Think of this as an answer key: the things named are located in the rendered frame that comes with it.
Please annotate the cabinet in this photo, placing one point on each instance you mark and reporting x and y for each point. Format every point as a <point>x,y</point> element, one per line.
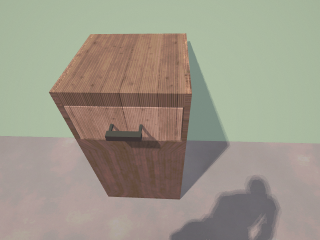
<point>131,70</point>

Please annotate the drawer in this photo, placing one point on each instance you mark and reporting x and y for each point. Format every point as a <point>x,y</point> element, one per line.
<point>158,123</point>

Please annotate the handle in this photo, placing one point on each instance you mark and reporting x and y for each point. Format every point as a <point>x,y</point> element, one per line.
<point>124,136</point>

